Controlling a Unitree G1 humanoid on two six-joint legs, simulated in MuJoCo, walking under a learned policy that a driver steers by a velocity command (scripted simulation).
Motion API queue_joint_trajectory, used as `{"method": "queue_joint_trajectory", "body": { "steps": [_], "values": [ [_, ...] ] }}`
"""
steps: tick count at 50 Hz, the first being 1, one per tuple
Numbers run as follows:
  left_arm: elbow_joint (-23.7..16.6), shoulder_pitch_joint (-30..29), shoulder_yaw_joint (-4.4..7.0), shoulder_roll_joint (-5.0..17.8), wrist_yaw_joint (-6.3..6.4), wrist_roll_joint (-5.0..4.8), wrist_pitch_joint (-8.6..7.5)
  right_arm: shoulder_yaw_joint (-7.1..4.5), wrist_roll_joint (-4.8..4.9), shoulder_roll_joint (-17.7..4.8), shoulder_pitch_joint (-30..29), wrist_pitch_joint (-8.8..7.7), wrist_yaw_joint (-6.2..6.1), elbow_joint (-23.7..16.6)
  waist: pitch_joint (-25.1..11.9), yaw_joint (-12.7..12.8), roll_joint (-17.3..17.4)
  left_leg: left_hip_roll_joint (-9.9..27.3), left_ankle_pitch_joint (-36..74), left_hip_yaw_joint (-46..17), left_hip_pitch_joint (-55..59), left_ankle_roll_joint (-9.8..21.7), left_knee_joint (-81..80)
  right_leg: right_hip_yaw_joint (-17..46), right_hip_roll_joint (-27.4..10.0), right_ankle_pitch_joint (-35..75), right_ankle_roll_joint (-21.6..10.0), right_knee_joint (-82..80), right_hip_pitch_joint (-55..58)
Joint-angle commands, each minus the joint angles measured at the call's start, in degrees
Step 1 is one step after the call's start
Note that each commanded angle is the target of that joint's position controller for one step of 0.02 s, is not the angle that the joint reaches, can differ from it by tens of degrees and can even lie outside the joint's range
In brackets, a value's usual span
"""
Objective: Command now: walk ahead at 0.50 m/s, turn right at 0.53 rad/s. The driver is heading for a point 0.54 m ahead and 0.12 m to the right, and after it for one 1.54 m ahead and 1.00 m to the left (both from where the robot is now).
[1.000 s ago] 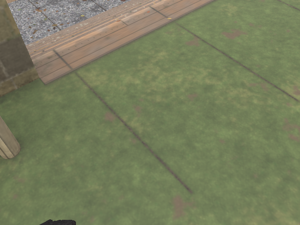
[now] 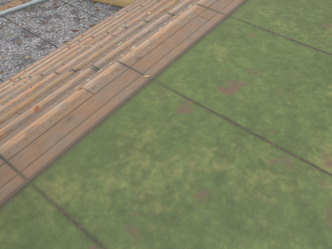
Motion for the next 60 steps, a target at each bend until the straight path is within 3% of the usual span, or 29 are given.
{"method": "queue_joint_trajectory", "body": {
  "steps": [1,3,5,6,7,8,9,10,12,16,21,26,29,30,31,32,33,34,36,39,43,48,51,52,53,54,55,57,60],
  "values": [
    [-7.00,-6.94,0.38,3.07,-1.36,-0.20,-0.76,-2.43,0.71,-10.67,0.74,0.95,-0.49,-2.30,3.97,0.39,4.21,18.88,40.55,-2.69,2.53,6.69,1.84,-3.58,1.85,-5.06,-1.97,-2.75,-2.45],
    [-7.26,-2.88,1.56,5.36,-1.63,-0.35,-0.41,-2.96,1.10,-12.47,-0.78,1.79,-0.93,-3.16,-0.01,3.77,6.92,18.89,59.33,-1.43,3.49,5.49,10.51,-6.85,5.81,-10.83,-4.20,-2.12,5.72],
    [-4.10,12.09,4.60,10.78,-0.83,-0.63,-0.23,-2.97,1.48,-13.05,-3.11,2.37,-1.11,-4.14,-7.82,12.28,6.15,16.00,59.24,-0.14,-3.67,2.81,31.52,-6.56,9.92,-8.63,-8.09,-7.77,27.16],
    [-2.54,18.78,6.32,16.21,0.64,-0.45,0.42,-1.90,-0.06,-9.90,-1.90,1.64,-0.94,-5.46,-12.50,13.35,-2.86,12.39,31.38,-0.33,-19.31,0.20,49.97,8.78,0.65,-8.30,-11.56,-9.04,43.76],
    [-4.52,15.05,6.45,19.97,0.64,-0.36,-0.27,0.26,-0.49,-2.58,1.78,-0.64,0.09,-8.71,-18.28,6.32,-13.68,-1.48,-15.17,-9.97,-43.49,-3.08,69.66,44.06,-12.76,-15.67,-24.11,-17.96,60.22],
    [-4.77,16.98,4.85,14.88,0.31,0.33,-0.84,-0.59,1.88,-7.78,-4.98,-3.38,1.22,-9.97,-20.24,10.70,-5.76,0.84,-14.19,-20.92,-50.16,-1.27,72.10,46.67,-13.46,-18.22,-22.69,-23.79,60.91],
    [-4.71,14.84,4.05,11.74,0.36,0.56,-1.58,-0.83,3.52,-8.76,-8.71,-4.51,1.66,-11.25,-12.58,10.04,-3.46,3.75,-9.45,-20.57,-52.81,0.50,68.96,37.28,-11.52,-15.19,-19.80,-23.58,54.82],
    [-5.32,10.64,3.43,9.66,0.21,0.29,-2.12,-0.80,2.65,-8.21,-8.48,-4.75,1.32,-10.55,-7.29,6.68,2.29,6.58,-5.14,-20.44,-49.73,0.74,62.58,29.70,-8.52,-9.05,-17.26,-23.59,45.25],
    [-7.14,5.51,2.36,6.98,0.71,0.76,-2.34,-1.76,0.58,-9.32,-6.83,-3.32,0.92,-9.49,-4.38,3.13,1.59,9.17,-1.23,-20.32,-41.71,-0.44,55.03,22.00,-4.79,-0.82,-15.11,-25.29,33.62],
    [-7.12,7.91,3.17,10.65,2.17,0.48,-2.51,-1.31,-0.74,-6.72,-10.21,-1.32,0.51,-11.64,-2.15,2.85,0.88,8.10,5.99,-18.09,-40.28,-4.29,42.79,16.76,-2.30,6.25,-14.87,-27.37,25.91],
    [-6.28,11.83,3.24,10.82,2.98,0.08,-1.72,-0.23,0.03,-4.73,-19.69,-1.73,1.31,-14.62,-0.99,6.96,-2.73,3.82,23.50,-16.89,-35.33,-4.63,22.12,13.54,1.45,-1.89,-10.23,-26.06,23.43],
    [-3.96,15.96,2.72,9.45,3.15,0.21,-1.42,-0.49,0.39,-7.05,-22.19,-3.06,2.81,-16.11,-0.56,8.22,-4.13,3.64,20.95,-17.93,-35.73,-1.59,16.17,18.71,-3.34,-2.60,-9.35,-20.54,32.95],
    [-4.02,14.51,2.72,10.07,3.30,0.66,-0.89,-1.45,0.29,-9.39,-14.75,-3.61,2.92,-14.16,-2.70,4.02,-6.07,1.68,15.45,-14.52,-28.42,2.48,13.54,17.20,-3.44,14.85,-7.45,-13.09,37.60],
    [-4.55,13.84,2.08,8.77,3.21,1.00,-0.88,-2.30,-0.27,-11.47,-7.35,-3.72,2.76,-12.35,-8.67,0.71,-4.72,3.84,17.92,-16.57,-17.12,5.34,15.32,14.15,-0.61,19.55,-5.90,-3.17,35.30],
    [-5.54,16.58,1.05,6.61,3.34,2.07,-1.16,-3.06,-0.70,-14.98,1.63,-3.63,2.85,-11.28,-17.72,-1.06,3.58,13.15,20.24,-30.44,0.19,11.09,17.52,10.15,4.50,5.98,-3.31,14.08,24.19],
    [-5.33,23.41,0.26,3.78,2.94,0.66,-2.08,-3.85,0.02,-17.02,5.73,-2.84,3.63,-8.71,-21.13,1.46,21.38,22.51,6.23,-56.31,14.62,19.61,8.52,6.24,12.00,-30.58,1.06,31.02,3.73],
    [-5.57,19.09,0.73,8.60,2.77,0.16,-2.76,-2.44,2.11,-11.91,4.38,-2.58,3.90,-9.35,-15.74,-0.39,14.46,21.72,-6.99,-60.23,13.36,17.73,4.90,9.61,8.42,-32.63,0.55,35.69,-4.42],
    [-7.26,11.51,1.20,10.39,2.55,-0.23,-3.31,-1.72,1.94,-9.40,0.33,-2.08,3.62,-10.57,-7.80,-1.11,8.79,19.47,-5.98,-52.31,5.93,15.16,4.18,8.40,5.98,-27.20,0.32,35.20,-7.09],
    [-8.96,6.12,1.15,9.02,2.61,1.45,-4.30,-1.16,0.64,-8.47,-3.21,-1.39,3.31,-11.79,-2.00,0.95,2.56,15.24,6.58,-43.35,-5.85,14.04,2.57,6.58,2.93,-21.21,0.63,28.19,-4.36],
    [-9.67,7.34,0.94,6.69,2.58,2.07,-4.19,-0.85,0.71,-7.96,-2.65,-1.15,2.57,-11.80,-3.57,3.41,6.56,11.94,16.40,-37.50,-10.59,14.20,0.82,5.28,1.83,-20.03,2.35,18.39,1.58],
    [-11.76,0.38,-0.11,4.50,2.67,1.82,-3.86,-2.04,1.50,-11.24,-0.59,-0.44,1.04,-11.62,-2.01,1.91,6.31,9.88,17.71,-32.68,-16.89,13.15,-0.56,3.50,3.46,-10.03,4.79,3.00,5.41],
    [-13.55,-5.86,0.19,5.35,2.08,1.36,-4.23,-2.50,1.90,-11.29,4.21,2.21,-0.17,-10.71,-3.05,0.19,7.74,7.39,29.23,-31.66,-17.41,9.03,7.16,3.64,8.83,0.10,5.26,-8.51,13.23],
    [-13.14,-3.19,1.15,7.25,1.93,1.44,-4.48,-2.63,1.90,-10.78,1.59,3.27,-0.89,-12.62,-4.26,3.14,8.92,7.06,25.79,-36.34,-15.70,6.39,13.57,5.26,8.73,0.11,3.46,-14.22,18.75],
    [-12.51,-0.34,1.58,8.21,2.14,1.86,-4.70,-2.43,1.83,-9.81,0.02,3.33,-0.96,-13.74,-5.67,5.04,8.29,5.05,24.30,-35.87,-17.03,4.50,17.91,5.11,6.93,4.58,2.07,-17.63,24.17],
    [-12.22,4.51,2.30,11.24,2.69,2.86,-4.76,-1.66,1.04,-7.20,-0.50,3.03,-0.86,-15.47,-11.25,6.72,4.20,2.01,16.80,-33.28,-21.90,2.15,28.37,10.34,-1.01,15.18,-1.20,-15.93,35.38],
    [-12.72,7.25,2.50,13.69,3.28,3.75,-3.77,-0.55,-0.07,-3.03,8.39,2.71,-0.68,-15.30,-18.29,3.62,-9.97,-4.67,-19.23,-26.83,-34.18,-1.22,44.14,23.79,-15.97,37.49,-8.90,-10.98,50.63],
    [-11.63,9.04,2.62,12.95,2.73,2.33,-2.43,-0.62,1.19,-7.02,14.42,2.79,-0.40,-15.29,-24.08,2.88,-16.45,-2.28,-25.65,-24.08,-40.43,-2.44,55.42,35.81,-23.25,28.76,-15.16,-12.52,53.25],
    [-12.95,3.82,1.06,7.24,2.92,1.86,-1.15,-2.39,1.73,-11.81,6.06,4.78,-1.00,-15.28,-13.43,4.38,-4.94,1.59,-16.33,-21.62,-44.86,-5.29,61.50,24.49,-15.15,12.65,-11.30,-16.16,42.62],
    [-12.26,-1.89,1.03,8.08,2.96,2.84,-0.13,-2.46,1.42,-9.21,3.69,7.41,-1.32,-16.79,-6.01,1.80,-6.09,4.11,-9.67,-18.71,-38.20,-6.53,57.60,12.48,-8.81,6.82,-10.06,-21.62,26.01]
  ]
}}
Keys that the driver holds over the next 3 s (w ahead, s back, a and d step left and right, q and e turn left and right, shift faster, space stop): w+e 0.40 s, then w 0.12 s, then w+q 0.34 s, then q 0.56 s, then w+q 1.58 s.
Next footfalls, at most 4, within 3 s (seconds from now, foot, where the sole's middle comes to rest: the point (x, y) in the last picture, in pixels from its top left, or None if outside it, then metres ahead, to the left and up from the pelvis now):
0.12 right None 0.23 -0.11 -0.77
0.60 left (163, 231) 0.56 0.02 -0.77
1.06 right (219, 185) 0.74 -0.24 -0.77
1.50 left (161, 201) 0.69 0.02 -0.77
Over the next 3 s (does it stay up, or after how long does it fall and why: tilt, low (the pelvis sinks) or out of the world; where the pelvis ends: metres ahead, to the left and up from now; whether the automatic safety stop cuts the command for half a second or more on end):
stays up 1.25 0.28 -0.01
